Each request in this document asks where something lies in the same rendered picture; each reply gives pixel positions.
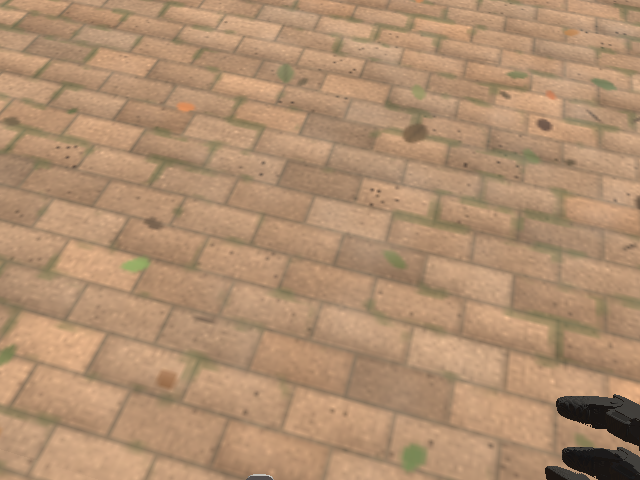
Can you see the robot right hand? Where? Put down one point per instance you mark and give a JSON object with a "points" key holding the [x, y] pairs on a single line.
{"points": [[621, 417]]}

